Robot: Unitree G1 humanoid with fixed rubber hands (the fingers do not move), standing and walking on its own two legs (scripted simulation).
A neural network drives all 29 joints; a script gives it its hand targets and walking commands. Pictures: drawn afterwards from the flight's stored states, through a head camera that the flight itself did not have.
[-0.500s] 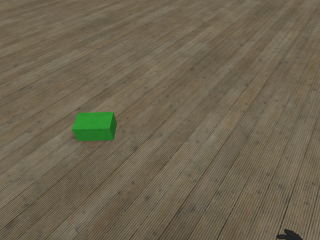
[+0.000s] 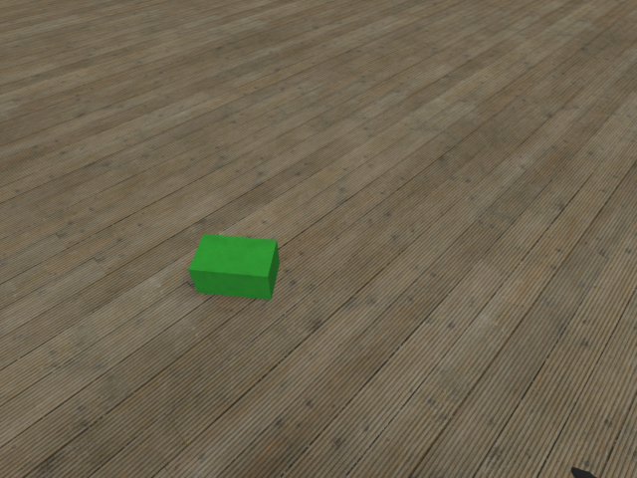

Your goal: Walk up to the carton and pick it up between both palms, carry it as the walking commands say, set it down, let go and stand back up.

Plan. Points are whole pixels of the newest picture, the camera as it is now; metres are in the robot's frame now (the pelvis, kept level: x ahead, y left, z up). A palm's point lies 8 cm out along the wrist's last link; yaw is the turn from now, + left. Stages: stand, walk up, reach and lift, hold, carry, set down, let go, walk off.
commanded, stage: walk up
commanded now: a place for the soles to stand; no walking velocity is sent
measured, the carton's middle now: (237, 266) +0.97 +0.30 -0.68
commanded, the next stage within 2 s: none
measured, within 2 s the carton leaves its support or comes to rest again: neither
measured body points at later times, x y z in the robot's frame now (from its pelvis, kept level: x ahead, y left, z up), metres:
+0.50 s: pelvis +0.13 +0.05 +0.01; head +0.15 +0.01 +0.45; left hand +0.17 +0.41 -0.05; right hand +0.26 -0.26 -0.11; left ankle +0.17 +0.21 -0.69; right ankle +0.12 -0.11 -0.72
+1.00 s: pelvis +0.25 +0.12 +0.00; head +0.26 +0.09 +0.45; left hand +0.25 +0.48 -0.07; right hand +0.40 -0.19 -0.11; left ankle +0.24 +0.25 -0.68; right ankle +0.28 -0.02 -0.72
